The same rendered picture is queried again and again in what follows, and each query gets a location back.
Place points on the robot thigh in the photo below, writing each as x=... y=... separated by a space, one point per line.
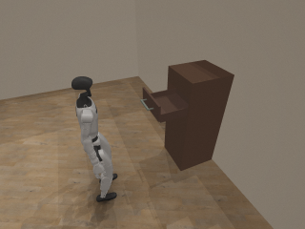
x=105 y=145
x=106 y=161

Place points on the robot right forearm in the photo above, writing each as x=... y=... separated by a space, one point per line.
x=89 y=149

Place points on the right robot hand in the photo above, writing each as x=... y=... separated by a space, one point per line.
x=98 y=170

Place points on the cabinet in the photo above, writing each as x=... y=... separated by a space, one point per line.
x=190 y=139

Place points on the right robot thigh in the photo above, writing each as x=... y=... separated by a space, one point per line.
x=106 y=161

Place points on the left robot thigh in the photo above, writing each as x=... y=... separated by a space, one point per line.
x=105 y=145

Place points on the drawer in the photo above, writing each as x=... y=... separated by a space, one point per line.
x=167 y=105

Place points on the handle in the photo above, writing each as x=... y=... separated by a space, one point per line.
x=142 y=101

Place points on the right robot upper arm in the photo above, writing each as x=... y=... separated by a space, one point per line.
x=86 y=124

